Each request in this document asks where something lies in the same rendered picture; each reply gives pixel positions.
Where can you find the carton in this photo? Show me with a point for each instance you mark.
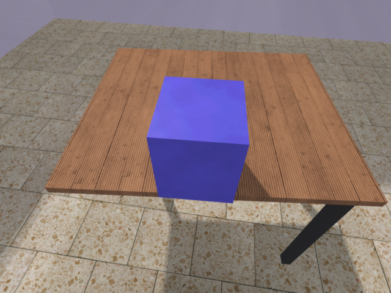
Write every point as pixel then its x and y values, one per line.
pixel 198 139

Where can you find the table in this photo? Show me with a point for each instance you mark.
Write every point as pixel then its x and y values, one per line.
pixel 300 150

